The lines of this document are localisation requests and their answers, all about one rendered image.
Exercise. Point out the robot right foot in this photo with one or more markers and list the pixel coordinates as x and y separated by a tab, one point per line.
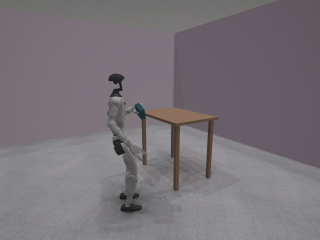
132	207

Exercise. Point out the robot left foot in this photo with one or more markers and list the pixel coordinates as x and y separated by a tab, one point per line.
123	196

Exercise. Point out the sponge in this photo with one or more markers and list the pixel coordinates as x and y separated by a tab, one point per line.
141	111

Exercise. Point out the robot foot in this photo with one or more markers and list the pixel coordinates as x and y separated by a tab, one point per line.
123	196
132	207

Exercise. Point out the table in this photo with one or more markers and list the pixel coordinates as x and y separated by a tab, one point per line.
177	117

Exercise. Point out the robot left hand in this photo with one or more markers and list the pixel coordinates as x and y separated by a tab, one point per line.
134	109

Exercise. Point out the right robot forearm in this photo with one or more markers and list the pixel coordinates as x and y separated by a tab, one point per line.
117	131

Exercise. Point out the robot right upper arm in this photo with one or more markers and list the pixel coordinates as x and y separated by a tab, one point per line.
114	107

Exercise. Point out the robot right hand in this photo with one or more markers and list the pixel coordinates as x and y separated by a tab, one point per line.
134	149

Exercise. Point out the left robot forearm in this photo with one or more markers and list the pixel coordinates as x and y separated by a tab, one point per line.
128	110

